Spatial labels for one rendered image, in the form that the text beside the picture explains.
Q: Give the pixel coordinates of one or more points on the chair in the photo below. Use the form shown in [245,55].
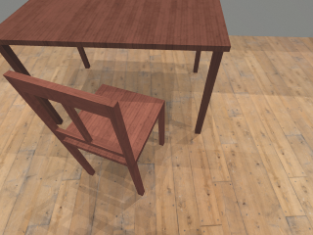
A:
[113,123]

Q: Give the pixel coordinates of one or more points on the table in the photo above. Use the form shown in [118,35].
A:
[180,25]

